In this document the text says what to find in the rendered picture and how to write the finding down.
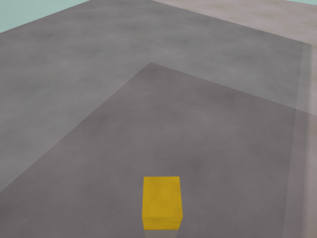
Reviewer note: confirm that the carton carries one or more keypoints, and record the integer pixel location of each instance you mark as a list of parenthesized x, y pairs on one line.
[(162, 205)]

